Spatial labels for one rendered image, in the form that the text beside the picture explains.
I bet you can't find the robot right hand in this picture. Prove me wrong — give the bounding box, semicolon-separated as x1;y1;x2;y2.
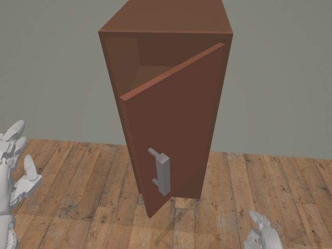
244;210;283;249

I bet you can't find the robot left forearm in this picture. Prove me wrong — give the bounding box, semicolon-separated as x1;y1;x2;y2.
0;214;19;249

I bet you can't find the cupboard door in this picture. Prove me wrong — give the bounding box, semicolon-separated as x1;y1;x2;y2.
120;43;225;219

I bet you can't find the handle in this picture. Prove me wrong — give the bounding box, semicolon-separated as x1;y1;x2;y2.
148;148;171;196

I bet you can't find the robot left hand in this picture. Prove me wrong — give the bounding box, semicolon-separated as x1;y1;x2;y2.
0;120;42;214

